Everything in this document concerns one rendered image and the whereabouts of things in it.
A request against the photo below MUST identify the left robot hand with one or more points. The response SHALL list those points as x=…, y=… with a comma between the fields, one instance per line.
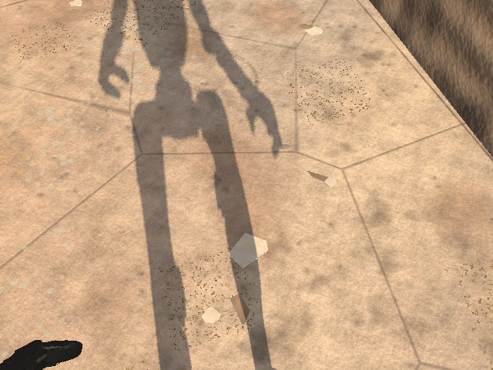
x=38, y=355

